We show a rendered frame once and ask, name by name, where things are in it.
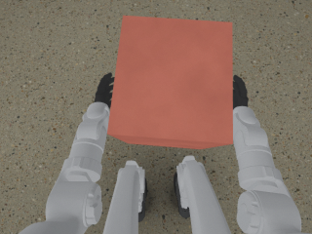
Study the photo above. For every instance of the right robot hand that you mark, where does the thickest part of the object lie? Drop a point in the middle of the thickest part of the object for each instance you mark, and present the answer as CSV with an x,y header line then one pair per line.
x,y
239,92

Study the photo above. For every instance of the robot left upper arm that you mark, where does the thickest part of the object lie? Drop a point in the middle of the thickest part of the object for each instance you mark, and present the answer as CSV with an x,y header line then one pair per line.
x,y
73,207

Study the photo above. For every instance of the left robot hand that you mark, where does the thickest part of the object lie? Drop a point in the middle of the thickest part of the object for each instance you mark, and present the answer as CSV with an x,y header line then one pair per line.
x,y
103,89

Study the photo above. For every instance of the carton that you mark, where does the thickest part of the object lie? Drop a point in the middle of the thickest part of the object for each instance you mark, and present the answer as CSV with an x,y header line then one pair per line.
x,y
173,83

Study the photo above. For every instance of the left robot forearm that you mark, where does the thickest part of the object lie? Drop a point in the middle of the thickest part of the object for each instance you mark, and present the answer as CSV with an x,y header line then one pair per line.
x,y
84,161

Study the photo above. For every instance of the right robot thigh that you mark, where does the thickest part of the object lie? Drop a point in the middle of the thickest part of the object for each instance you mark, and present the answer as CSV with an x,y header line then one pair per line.
x,y
206,215

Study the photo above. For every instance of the right robot forearm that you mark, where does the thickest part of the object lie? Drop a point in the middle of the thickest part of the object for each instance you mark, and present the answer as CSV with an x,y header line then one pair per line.
x,y
256,166

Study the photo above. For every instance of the right robot shin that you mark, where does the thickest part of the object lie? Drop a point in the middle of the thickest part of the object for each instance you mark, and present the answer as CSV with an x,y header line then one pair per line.
x,y
183,196

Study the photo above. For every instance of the robot right upper arm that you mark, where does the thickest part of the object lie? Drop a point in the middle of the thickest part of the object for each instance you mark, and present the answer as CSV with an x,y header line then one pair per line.
x,y
261,212

